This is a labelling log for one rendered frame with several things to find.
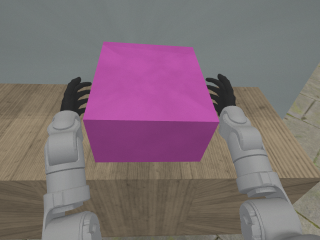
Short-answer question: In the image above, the right robot hand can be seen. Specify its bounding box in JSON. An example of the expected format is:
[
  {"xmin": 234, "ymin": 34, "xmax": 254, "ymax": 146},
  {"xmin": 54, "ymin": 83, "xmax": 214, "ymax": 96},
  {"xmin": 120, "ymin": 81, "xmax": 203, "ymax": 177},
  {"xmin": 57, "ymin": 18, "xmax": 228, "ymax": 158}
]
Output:
[{"xmin": 205, "ymin": 74, "xmax": 236, "ymax": 117}]

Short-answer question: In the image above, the robot right upper arm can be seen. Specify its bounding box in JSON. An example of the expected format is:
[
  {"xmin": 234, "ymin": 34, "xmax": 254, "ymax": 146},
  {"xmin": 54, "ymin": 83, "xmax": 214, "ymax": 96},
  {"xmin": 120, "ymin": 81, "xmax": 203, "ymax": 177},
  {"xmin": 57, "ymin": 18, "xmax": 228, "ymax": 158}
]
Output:
[{"xmin": 239, "ymin": 197, "xmax": 320, "ymax": 240}]

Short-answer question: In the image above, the left robot hand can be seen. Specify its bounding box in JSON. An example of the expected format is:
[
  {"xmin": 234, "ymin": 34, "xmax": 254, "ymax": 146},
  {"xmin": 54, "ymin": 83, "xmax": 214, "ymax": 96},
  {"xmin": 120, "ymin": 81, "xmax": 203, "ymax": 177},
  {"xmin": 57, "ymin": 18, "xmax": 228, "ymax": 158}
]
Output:
[{"xmin": 60, "ymin": 77, "xmax": 92, "ymax": 116}]

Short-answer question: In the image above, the carton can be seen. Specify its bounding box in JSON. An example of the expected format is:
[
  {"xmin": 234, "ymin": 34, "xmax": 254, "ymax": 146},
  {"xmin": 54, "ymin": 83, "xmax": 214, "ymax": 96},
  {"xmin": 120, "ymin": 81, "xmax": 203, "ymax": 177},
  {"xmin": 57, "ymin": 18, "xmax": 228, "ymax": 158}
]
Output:
[{"xmin": 83, "ymin": 41, "xmax": 220, "ymax": 163}]

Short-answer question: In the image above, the pedestal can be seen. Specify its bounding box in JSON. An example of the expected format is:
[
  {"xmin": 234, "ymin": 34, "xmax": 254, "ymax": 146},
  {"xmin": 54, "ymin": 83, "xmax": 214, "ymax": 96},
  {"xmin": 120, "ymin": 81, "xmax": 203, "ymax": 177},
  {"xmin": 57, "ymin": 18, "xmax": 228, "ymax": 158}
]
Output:
[{"xmin": 0, "ymin": 83, "xmax": 320, "ymax": 240}]

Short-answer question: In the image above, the robot left forearm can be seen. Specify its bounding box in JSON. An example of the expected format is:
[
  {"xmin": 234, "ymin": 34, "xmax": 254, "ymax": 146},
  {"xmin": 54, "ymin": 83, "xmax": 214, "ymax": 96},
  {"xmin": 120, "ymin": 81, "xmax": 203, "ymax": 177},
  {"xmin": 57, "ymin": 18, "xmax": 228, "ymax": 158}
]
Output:
[{"xmin": 41, "ymin": 110, "xmax": 91, "ymax": 240}]

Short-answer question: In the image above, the robot right forearm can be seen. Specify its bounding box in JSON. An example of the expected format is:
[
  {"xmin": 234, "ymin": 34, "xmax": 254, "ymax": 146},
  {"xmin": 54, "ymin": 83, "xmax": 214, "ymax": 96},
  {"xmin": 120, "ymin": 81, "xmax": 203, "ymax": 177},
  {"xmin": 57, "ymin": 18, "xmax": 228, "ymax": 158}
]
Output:
[{"xmin": 218, "ymin": 105, "xmax": 303, "ymax": 234}]

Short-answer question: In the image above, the robot left upper arm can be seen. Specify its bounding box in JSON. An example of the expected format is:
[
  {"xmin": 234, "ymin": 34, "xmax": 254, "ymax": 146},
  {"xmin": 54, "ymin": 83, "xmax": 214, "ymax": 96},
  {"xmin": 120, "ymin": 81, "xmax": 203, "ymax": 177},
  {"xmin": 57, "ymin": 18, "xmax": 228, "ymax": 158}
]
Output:
[{"xmin": 43, "ymin": 211, "xmax": 102, "ymax": 240}]

